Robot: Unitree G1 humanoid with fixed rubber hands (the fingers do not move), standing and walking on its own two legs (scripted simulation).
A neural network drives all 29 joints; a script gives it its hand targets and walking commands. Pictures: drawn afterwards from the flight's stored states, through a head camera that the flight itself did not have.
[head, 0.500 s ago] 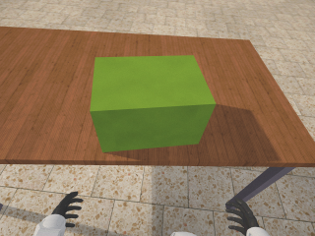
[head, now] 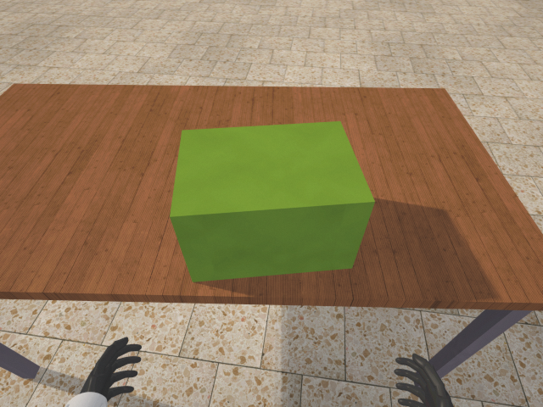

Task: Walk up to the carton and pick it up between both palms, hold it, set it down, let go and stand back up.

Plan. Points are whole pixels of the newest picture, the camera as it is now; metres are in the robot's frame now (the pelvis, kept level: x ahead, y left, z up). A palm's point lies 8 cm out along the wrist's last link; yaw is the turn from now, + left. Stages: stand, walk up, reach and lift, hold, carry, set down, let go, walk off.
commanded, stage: reach and lift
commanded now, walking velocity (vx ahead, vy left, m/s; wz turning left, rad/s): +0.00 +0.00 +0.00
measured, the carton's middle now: (268, 200) +0.47 +0.01 +0.02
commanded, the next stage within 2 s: none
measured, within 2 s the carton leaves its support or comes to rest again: neither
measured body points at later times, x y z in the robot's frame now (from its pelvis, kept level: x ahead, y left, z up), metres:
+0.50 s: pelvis +0.03 -0.01 +0.01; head +0.01 +0.00 +0.46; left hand +0.20 +0.28 -0.02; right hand +0.20 -0.22 -0.03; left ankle +0.01 +0.10 -0.74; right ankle +0.04 -0.09 -0.74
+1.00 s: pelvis +0.02 +0.00 +0.01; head +0.00 +0.01 +0.46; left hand +0.24 +0.28 +0.02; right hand +0.26 -0.21 +0.02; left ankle +0.01 +0.10 -0.74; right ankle +0.04 -0.09 -0.74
